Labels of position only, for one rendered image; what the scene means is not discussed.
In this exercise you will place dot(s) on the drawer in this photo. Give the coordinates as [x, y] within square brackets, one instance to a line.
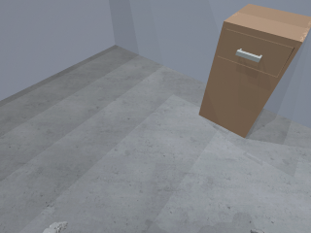
[274, 55]

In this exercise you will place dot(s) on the robot left hand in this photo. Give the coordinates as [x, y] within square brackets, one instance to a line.
[56, 227]

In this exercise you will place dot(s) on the handle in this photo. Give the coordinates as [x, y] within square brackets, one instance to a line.
[248, 55]

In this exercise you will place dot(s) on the cabinet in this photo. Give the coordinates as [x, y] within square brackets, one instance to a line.
[235, 93]

